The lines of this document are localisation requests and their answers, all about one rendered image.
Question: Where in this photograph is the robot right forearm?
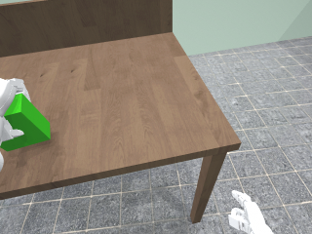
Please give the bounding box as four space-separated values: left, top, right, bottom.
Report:
248 222 273 234

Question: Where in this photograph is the left robot hand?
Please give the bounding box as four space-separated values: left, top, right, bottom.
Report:
0 78 31 142

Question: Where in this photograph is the table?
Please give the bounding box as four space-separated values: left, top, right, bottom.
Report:
0 0 242 224

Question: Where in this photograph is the right robot hand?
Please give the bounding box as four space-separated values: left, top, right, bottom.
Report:
228 190 266 234

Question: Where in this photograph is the sponge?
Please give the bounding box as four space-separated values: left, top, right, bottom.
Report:
0 93 51 152

